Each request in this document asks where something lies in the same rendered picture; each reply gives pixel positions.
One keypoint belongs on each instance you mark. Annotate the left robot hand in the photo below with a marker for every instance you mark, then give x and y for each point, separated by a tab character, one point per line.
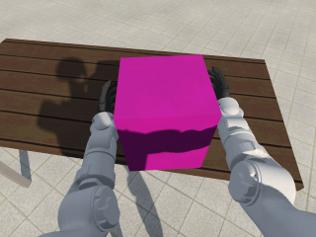
105	101

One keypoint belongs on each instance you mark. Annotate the robot left upper arm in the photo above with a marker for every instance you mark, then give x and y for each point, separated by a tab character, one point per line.
90	212

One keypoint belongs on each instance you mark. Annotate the robot right forearm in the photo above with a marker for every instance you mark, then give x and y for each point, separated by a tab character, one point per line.
237	138

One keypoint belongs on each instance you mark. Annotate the table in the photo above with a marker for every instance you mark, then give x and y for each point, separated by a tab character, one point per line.
49	94

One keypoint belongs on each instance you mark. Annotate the carton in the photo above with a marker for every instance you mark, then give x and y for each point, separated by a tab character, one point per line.
166	111

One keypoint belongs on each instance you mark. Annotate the robot left forearm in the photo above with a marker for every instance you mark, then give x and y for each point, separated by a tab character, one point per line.
98	166

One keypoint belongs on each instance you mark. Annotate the robot right upper arm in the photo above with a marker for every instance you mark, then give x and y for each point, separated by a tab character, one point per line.
267	192

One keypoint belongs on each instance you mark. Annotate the right robot hand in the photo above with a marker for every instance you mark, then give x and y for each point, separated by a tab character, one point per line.
220	84

